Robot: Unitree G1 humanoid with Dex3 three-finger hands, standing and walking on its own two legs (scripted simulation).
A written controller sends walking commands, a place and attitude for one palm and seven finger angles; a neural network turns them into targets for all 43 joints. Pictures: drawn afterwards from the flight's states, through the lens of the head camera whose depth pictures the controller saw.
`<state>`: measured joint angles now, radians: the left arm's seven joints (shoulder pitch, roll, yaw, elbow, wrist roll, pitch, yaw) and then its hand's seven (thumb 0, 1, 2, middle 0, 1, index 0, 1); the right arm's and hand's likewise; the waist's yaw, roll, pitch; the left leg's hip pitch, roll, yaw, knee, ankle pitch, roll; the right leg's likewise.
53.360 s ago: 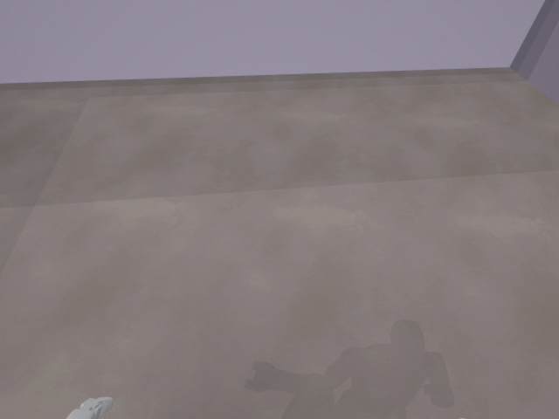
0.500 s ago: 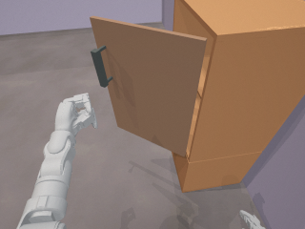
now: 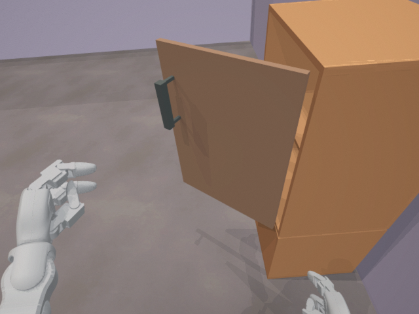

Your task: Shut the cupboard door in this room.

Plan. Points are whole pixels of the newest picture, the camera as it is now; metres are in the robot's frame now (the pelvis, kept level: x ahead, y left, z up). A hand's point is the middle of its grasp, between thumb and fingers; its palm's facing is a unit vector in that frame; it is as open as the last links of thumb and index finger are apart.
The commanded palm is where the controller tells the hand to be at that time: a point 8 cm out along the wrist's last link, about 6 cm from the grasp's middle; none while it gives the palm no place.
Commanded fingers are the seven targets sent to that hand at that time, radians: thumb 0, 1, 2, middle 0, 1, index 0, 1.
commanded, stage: draw the hand back to the body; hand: left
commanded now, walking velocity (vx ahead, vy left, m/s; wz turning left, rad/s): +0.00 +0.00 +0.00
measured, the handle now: (169, 102) +0.67 +0.20 +0.07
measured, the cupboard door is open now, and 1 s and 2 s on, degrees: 52 52 52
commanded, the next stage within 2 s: step back with the hand held close in 0.56 s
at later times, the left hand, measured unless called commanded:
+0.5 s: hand (46, 232) +0.19 +0.27 +0.15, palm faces +0.48 -0.79 -0.38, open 7.3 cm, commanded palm +0.14 +0.30 +0.17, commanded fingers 0.00 0.90 0.90 -0.20 -0.30 -0.20 -0.30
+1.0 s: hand (33, 237) +0.18 +0.29 +0.14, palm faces +0.38 -0.77 -0.51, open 7.4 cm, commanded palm +0.12 +0.32 +0.17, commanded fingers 0.00 0.90 0.90 -0.20 -0.30 -0.20 -0.30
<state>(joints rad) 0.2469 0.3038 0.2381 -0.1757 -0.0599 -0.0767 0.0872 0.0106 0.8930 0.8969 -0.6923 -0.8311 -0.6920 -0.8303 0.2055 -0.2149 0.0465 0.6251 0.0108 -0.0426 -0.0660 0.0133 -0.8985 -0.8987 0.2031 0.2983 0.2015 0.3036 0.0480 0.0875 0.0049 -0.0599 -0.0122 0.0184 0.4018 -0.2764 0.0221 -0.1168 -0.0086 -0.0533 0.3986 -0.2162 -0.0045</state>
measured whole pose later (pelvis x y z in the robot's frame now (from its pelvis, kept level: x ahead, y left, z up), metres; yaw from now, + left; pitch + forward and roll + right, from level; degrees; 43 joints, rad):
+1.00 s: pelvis -0.02 +0.02 -0.01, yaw +0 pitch +1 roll -1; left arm 0.57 0.41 0.40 -0.47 -0.06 -0.14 0.13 0.01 0.89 0.90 -0.22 -0.31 -0.22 -0.31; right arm 0.20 -0.26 -0.03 0.58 0.01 0.01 -0.09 0.01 -0.90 -0.90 0.20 0.30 0.20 0.30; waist 0.00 0.04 0.01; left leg -0.26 -0.04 0.03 0.55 -0.31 0.05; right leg -0.31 -0.04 -0.04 0.53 -0.23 0.02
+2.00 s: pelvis -0.20 +0.04 -0.02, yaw +4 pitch +0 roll -7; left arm 0.50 0.48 0.48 -0.49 -0.03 -0.26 0.16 0.01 0.88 0.90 -0.22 -0.31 -0.22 -0.31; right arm 0.21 -0.23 -0.02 0.60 0.00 -0.06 -0.09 0.01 -0.90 -0.90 0.20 0.30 0.20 0.30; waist -0.03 0.05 -0.01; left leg -0.54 0.02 -0.02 0.55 -0.10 0.07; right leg -0.38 0.10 0.02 0.73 -0.37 0.02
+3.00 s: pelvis -0.45 +0.15 -0.01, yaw -2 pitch -3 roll -1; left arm 0.53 0.43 0.43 -0.49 -0.01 -0.17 0.15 0.01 0.89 0.90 -0.21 -0.31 -0.21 -0.31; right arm 0.30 -0.16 0.00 0.65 -0.02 -0.07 -0.05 0.01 -0.90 -0.90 0.20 0.30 0.20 0.30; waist -0.07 -0.04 -0.03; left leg -0.27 0.09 0.06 0.61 -0.29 -0.02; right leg -0.46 0.00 -0.08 0.96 -0.36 0.00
